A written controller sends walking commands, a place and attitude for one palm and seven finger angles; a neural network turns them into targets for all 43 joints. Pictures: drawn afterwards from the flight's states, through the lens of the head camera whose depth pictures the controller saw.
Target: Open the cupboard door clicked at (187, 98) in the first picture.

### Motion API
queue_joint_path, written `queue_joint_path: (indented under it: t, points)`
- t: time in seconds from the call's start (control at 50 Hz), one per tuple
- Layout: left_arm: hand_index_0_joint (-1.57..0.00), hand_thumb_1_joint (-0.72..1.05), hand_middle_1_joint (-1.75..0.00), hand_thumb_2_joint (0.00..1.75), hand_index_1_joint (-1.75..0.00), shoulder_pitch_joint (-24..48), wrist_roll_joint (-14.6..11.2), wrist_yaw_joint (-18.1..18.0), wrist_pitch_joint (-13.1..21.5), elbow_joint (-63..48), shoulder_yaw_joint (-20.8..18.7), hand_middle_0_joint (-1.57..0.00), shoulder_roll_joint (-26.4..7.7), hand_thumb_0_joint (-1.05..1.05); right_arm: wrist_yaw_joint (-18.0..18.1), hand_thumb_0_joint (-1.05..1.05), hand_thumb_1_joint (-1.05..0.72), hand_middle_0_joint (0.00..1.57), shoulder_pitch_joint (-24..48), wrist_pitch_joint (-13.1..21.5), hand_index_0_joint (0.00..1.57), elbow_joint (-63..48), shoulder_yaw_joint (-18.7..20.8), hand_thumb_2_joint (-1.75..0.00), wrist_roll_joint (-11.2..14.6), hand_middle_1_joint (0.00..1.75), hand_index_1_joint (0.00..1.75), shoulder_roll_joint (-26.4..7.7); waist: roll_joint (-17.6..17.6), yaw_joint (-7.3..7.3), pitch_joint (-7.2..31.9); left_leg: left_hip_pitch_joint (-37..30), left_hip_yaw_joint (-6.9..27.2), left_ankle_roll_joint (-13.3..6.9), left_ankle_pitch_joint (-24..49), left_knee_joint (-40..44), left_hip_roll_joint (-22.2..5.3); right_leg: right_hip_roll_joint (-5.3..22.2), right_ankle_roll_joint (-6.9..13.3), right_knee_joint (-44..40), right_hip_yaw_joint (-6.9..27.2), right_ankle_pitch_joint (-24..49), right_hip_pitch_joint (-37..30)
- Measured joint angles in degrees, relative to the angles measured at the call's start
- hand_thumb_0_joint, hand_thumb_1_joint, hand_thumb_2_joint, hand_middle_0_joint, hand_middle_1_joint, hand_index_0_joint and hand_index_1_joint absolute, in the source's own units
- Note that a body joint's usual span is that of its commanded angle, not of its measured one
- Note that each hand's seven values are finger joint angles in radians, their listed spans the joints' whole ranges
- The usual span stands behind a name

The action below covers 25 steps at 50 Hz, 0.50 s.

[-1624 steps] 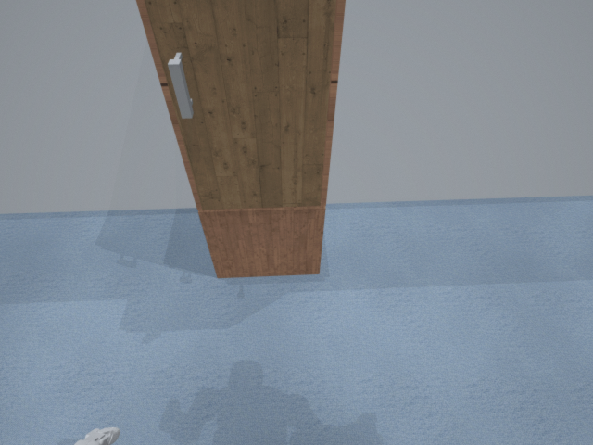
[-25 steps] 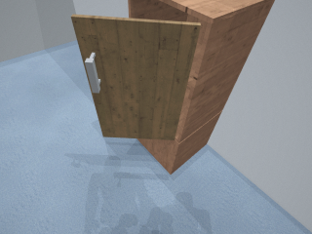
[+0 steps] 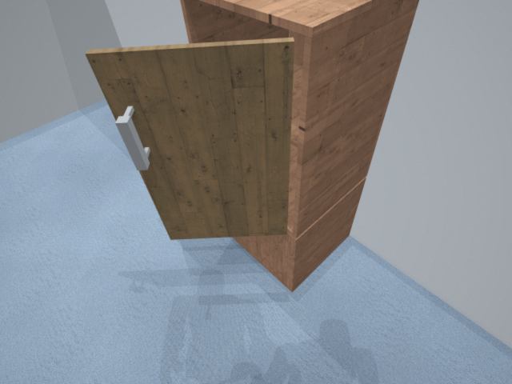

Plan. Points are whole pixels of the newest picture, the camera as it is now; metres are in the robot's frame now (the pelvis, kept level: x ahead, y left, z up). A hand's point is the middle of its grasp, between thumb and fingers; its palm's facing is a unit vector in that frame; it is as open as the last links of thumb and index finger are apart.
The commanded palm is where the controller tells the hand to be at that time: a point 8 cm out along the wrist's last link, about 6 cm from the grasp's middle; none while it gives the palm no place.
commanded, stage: look again from close up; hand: left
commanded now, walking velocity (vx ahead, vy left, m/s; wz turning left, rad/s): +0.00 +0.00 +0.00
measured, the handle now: (136, 138) +0.56 +0.28 +0.08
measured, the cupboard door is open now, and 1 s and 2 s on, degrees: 48 48 48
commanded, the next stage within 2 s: shuffle to correct the standing spot in 0.16 s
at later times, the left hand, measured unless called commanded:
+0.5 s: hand out of the picture +0.01 +0.15 -0.17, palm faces +0.09 -0.97 -0.22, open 7.3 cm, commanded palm none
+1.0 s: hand out of the picture +0.04 +0.22 -0.18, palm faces +0.11 -0.97 -0.23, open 7.4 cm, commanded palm none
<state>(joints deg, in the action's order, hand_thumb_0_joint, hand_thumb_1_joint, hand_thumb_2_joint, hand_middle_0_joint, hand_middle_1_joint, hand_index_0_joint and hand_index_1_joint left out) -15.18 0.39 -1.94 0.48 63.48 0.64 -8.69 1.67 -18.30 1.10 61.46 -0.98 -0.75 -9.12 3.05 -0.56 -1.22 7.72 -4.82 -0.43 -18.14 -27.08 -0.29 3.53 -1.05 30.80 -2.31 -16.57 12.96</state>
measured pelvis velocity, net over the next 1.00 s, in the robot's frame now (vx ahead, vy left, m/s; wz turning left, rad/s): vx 0.04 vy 0.03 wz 0.04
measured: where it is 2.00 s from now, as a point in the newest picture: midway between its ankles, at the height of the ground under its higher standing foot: outside the picture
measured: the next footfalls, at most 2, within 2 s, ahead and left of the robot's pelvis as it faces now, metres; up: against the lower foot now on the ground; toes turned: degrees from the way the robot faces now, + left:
left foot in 0.88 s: +0.08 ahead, +0.15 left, +0.00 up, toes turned +6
right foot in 1.12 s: +0.09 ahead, -0.06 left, +0.00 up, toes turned +3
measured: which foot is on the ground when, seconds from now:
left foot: down 0.00-0.70, up 0.72-0.86, down 0.88-1.00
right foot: down 0.00-0.88, up 0.90-1.00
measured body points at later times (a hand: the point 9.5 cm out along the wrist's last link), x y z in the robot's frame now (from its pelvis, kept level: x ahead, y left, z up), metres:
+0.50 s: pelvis +0.00 -0.03 +0.00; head +0.02 -0.04 +0.45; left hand +0.00 +0.20 -0.15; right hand +0.01 -0.26 -0.17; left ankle -0.04 +0.11 -0.74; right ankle +0.00 -0.13 -0.74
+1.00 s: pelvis +0.04 +0.03 -0.01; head +0.07 +0.04 +0.44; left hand +0.03 +0.28 -0.17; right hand +0.11 -0.20 -0.16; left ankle +0.04 +0.14 -0.74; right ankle +0.00 -0.09 -0.69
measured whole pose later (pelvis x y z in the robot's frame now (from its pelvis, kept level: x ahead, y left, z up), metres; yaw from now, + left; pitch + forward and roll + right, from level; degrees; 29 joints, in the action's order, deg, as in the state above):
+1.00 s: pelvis +0.04 +0.03 -0.01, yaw +2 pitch +1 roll +2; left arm -15.8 1.1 -1.8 -2.2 60.0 -3.2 -11.0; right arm 1.6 -13.2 1.3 56.1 1.0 -1.7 -9.0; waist -2.5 0.9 -3.1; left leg 16.1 -6.4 -1.5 -17.6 -33.0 -0.2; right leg 4.5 0.7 55.3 -2.0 -29.6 22.1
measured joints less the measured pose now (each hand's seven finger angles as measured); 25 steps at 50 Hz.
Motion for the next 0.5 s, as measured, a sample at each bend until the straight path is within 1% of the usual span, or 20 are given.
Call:
queue_joint_path:
  t: [0.18,0.34,0.36,0.4,0.44,0.48,0.5]
  points:
    - [-0.2,0.92,-0.3,0.9,-0.29,1.11,-0.01,0.02,0.39,-0.07,-0.28,-0.2,0.11,0.0,0.1,0.01,-0.91,0.2,1.82,0.03,0.2,1.39,0.17,-0.9,-0.04,0.3,0.3,-0.65,-0.55,0.13,-0.62,-0.85,0.52,1.69,1.26,2.06,-1.33,-1.37,1.63,-0.78,-0.68,0.26,-0.34]
    - [-0.2,0.93,-0.3,0.9,-0.29,1.04,0.05,0.23,0.42,-0.05,-0.53,-0.2,-0.15,0.0,0.07,0.01,-0.91,0.2,2.5,-0.59,0.2,2.02,0.43,-0.9,0.0,0.3,0.3,-0.95,-1.2,0.27,-1.08,-0.43,1.58,2.92,1.59,1.94,-2.71,-2.66,2.99,-1.39,-1.88,0.51,-0.59]
    - [-0.2,0.93,-0.3,0.9,-0.3,0.97,0.1,0.28,0.34,-0.28,-0.67,-0.2,-0.12,0.0,0.0,0.01,-0.91,0.2,2.4,-0.85,0.2,1.89,0.51,-0.9,0.02,0.3,0.3,-1.05,-1.19,0.29,-1.11,0.06,1.87,2.76,1.29,1.2,-2.81,-2.71,3.12,-1.11,-2.16,0.33,-0.43]
    - [-0.2,0.92,-0.3,0.9,-0.3,0.76,0.21,0.39,0.17,-0.85,-1.03,-0.2,0.04,0.0,-0.15,0.01,-0.91,0.2,2.13,-1.44,0.2,1.66,0.76,-0.9,-0.02,0.3,0.3,-1.36,-1.07,0.44,-1.13,1.3,2.44,1.85,0.19,-0.93,-2.98,-2.78,3.3,-0.46,-2.79,-0.13,-0.12]
    - [-0.2,0.92,-0.3,0.9,-0.3,0.46,0.37,0.44,0.01,-1.43,-1.44,-0.21,0.2,0.0,-0.24,0.01,-0.91,0.2,1.88,-1.9,0.2,1.5,1.07,-0.9,-0.08,0.3,0.3,-1.66,-1.11,0.68,-1.15,2.43,2.37,1.15,-1.25,-2.8,-3.0,-2.64,3.32,0.12,-3.27,-0.54,0.13]
    - [-0.2,0.92,-0.3,0.9,-0.3,0.07,0.53,0.42,-0.18,-1.98,-1.9,-0.21,0.25,0.0,-0.32,0.01,-0.91,0.2,1.67,-2.09,0.2,1.29,1.34,-0.9,-0.12,0.3,0.3,-1.84,-1.54,0.98,-1.24,2.99,2.21,0.77,-1.36,-3.53,-2.7,-2.22,3.11,0.8,-3.46,-0.94,0.44]
    - [-0.2,0.92,-0.3,0.9,-0.3,-0.16,0.57,0.42,-0.32,-2.15,-2.13,-0.21,0.18,0.0,-0.36,0.01,-0.91,0.2,1.56,-2.04,0.2,1.16,1.43,-0.9,-0.13,0.3,0.3,-1.85,-1.95,1.16,-1.28,2.85,2.01,0.98,-0.53,-3.2,-2.47,-1.89,2.9,1.31,-3.34,-1.21,0.66]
